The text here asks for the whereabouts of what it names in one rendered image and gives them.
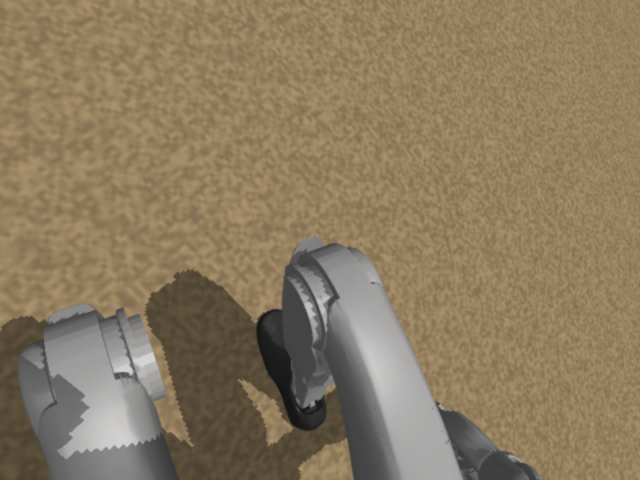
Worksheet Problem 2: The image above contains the right robot hand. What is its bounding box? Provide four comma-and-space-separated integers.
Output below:
435, 401, 501, 480

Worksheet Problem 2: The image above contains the right robot arm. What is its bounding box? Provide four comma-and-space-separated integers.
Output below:
478, 451, 543, 480

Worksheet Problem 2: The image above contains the right robot foot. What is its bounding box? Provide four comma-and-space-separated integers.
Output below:
256, 309, 326, 431

